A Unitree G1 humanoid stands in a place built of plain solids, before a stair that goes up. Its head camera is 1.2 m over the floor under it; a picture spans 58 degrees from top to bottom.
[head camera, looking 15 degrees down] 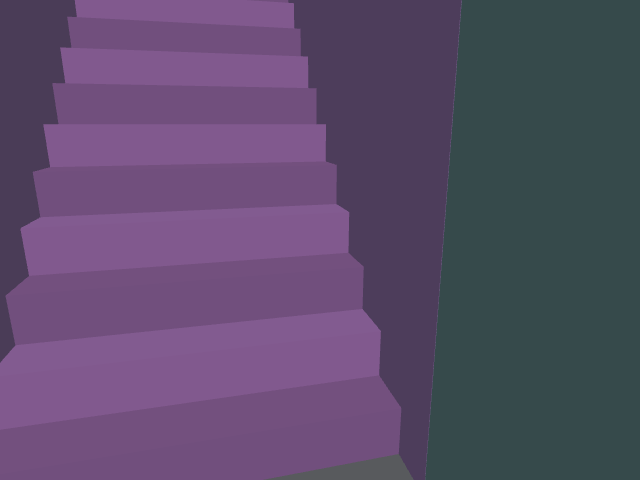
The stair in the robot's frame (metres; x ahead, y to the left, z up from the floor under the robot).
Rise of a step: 0.20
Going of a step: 0.22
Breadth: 1.37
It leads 14 degrees to the left of straight ahead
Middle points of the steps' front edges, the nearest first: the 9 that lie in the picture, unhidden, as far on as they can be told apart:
1.20 0.37 0.20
1.41 0.42 0.40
1.63 0.47 0.60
1.84 0.53 0.80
2.05 0.58 1.00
2.27 0.63 1.20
2.48 0.69 1.40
2.69 0.74 1.60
2.91 0.79 1.80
